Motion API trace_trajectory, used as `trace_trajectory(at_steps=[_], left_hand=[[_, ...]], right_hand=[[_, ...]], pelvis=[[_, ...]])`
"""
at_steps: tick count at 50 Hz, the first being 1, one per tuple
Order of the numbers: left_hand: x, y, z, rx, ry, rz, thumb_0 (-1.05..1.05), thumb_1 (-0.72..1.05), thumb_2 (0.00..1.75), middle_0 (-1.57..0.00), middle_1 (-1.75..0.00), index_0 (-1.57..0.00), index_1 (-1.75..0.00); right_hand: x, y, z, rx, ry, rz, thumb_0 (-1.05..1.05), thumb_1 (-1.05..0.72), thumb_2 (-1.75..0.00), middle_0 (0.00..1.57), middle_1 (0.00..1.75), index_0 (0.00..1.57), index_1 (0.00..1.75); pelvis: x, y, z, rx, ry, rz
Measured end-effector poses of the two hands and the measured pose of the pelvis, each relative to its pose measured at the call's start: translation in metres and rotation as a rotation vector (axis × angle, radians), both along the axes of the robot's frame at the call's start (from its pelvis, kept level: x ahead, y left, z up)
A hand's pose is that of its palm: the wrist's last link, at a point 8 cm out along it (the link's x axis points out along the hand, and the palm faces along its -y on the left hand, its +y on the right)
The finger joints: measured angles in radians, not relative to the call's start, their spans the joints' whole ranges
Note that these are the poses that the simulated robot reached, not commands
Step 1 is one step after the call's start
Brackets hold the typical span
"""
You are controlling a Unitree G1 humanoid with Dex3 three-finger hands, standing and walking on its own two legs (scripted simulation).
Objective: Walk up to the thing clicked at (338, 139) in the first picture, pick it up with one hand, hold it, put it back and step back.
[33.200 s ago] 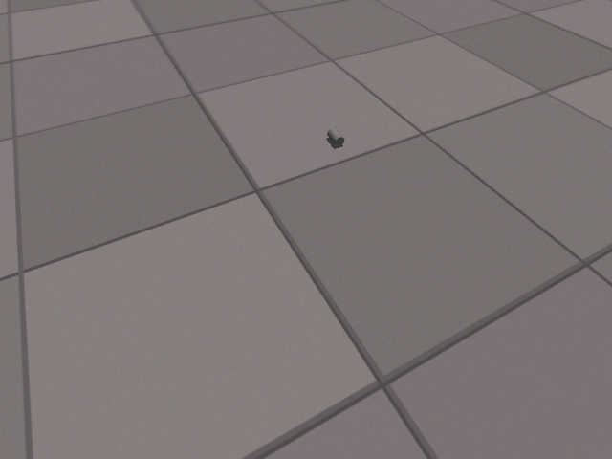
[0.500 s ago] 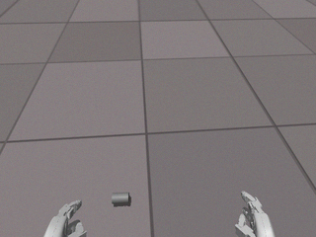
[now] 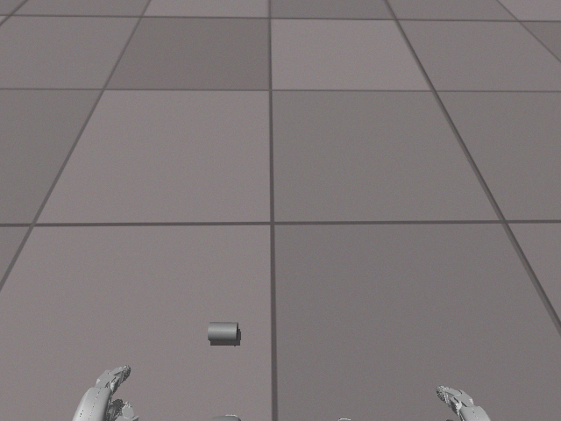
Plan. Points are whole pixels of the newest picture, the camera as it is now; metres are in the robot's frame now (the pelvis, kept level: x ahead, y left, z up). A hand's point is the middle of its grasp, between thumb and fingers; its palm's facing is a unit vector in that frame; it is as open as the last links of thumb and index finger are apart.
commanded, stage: stand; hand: left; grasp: from above
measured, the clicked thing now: (223, 331) +0.48 +0.20 -0.71
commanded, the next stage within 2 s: none
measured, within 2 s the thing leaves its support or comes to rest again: neither
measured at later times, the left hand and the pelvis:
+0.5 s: hand out of the picture +0.05 +0.24 -0.13, palm faces +0.05 -0.95 -0.32, open 7.4 cm; pelvis +0.00 +0.01 +0.04, yaw +1 degrees
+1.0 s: hand out of the picture +0.04 +0.24 -0.12, palm faces +0.04 -0.94 -0.33, open 7.4 cm; pelvis +0.00 -0.01 +0.04, yaw +1 degrees
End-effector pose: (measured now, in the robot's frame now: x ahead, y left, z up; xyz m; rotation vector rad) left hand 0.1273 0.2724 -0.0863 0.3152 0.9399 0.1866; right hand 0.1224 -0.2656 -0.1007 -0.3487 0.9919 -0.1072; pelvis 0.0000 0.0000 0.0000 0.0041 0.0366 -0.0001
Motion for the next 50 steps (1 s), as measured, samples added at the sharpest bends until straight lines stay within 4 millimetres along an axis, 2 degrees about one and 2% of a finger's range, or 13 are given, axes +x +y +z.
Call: trace_trajectory(at_steps=[4,9,18,26,50], left_hand=[[-0.024,0.010,-0.008,0.000,0.092,0.044,0.01,0.90,0.90,-0.20,-0.30,-0.20,-0.30],[-0.050,0.014,-0.012,-0.016,0.179,0.090,0.01,0.91,0.90,-0.20,-0.30,-0.20,-0.30],[-0.079,0.010,-0.010,-0.038,0.272,0.128,0.01,0.90,0.90,-0.20,-0.30,-0.20,-0.30],[-0.089,0.011,-0.004,-0.037,0.296,0.140,0.01,0.90,0.90,-0.20,-0.30,-0.20,-0.30],[-0.097,0.007,0.004,-0.021,0.330,0.138,0.01,0.90,0.90,-0.20,-0.30,-0.20,-0.30]], right_hand=[[-0.016,-0.007,0.003,-0.012,0.060,-0.040,0.01,-0.91,-0.90,0.20,0.30,0.21,0.30],[-0.031,-0.008,0.005,-0.015,0.116,-0.077,0.01,-0.91,-0.90,0.20,0.30,0.21,0.30],[-0.042,0.002,0.009,0.016,0.169,-0.102,0.01,-0.91,-0.90,0.20,0.30,0.21,0.30],[-0.049,0.001,0.013,0.024,0.189,-0.113,0.01,-0.91,-0.90,0.20,0.30,0.21,0.30],[-0.072,-0.026,0.015,0.007,0.251,-0.133,0.01,-0.91,-0.90,0.20,0.30,0.21,0.30]], pelvis=[[0.004,0.003,0.007,-0.003,-0.021,-0.001],[0.008,0.006,0.016,-0.009,-0.046,0.000],[0.007,0.007,0.030,-0.010,-0.082,0.009],[0.003,0.005,0.038,-0.008,-0.105,0.012],[-0.004,-0.008,0.043,-0.005,-0.106,0.012]])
